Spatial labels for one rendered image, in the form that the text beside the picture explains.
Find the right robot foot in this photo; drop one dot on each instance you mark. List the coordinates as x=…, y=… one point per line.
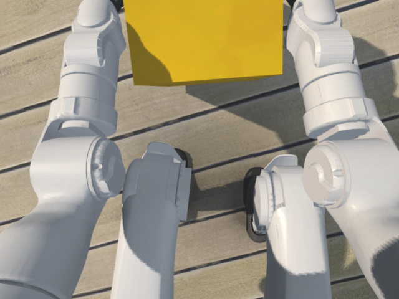
x=248, y=189

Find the carton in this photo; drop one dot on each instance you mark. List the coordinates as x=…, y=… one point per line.
x=190, y=42

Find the left robot foot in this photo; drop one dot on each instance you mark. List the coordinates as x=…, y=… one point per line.
x=182, y=155

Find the robot right forearm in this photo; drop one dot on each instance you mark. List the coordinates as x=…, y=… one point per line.
x=329, y=76

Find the robot left upper arm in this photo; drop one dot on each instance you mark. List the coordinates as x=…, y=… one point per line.
x=43, y=254

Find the left robot hand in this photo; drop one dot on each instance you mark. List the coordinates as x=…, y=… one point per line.
x=118, y=4

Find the robot left forearm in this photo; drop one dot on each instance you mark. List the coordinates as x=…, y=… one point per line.
x=89, y=75

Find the robot right upper arm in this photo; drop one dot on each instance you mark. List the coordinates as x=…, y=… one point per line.
x=357, y=181

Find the robot foot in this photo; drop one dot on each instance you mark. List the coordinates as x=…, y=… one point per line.
x=248, y=189
x=182, y=155

